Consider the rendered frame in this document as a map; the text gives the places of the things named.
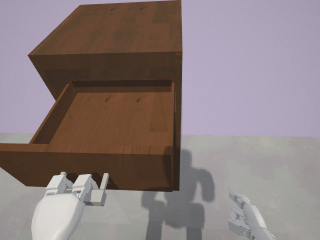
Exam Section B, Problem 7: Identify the robot left hand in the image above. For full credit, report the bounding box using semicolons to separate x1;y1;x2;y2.
31;174;99;240

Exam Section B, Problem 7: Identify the handle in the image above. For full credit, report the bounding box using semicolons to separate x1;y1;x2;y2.
60;172;110;207

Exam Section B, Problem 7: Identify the drawer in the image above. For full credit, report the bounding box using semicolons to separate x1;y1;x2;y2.
0;78;175;192

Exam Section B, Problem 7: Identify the right robot forearm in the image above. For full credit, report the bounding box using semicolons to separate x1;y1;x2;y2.
250;228;276;240

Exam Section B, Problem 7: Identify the cabinet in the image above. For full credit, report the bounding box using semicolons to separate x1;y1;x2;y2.
28;0;183;191

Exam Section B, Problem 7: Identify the robot right hand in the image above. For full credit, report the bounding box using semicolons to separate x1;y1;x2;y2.
228;191;268;240

